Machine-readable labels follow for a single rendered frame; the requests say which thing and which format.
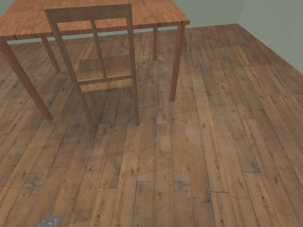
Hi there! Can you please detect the table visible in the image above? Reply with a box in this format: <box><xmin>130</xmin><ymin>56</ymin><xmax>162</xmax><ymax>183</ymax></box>
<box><xmin>0</xmin><ymin>0</ymin><xmax>190</xmax><ymax>121</ymax></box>

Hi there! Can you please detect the chair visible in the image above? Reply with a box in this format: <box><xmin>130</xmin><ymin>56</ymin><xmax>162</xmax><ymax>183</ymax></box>
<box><xmin>44</xmin><ymin>2</ymin><xmax>140</xmax><ymax>133</ymax></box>

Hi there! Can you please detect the left robot hand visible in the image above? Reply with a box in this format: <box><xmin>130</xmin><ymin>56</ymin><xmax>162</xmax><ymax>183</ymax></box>
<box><xmin>36</xmin><ymin>217</ymin><xmax>61</xmax><ymax>227</ymax></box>

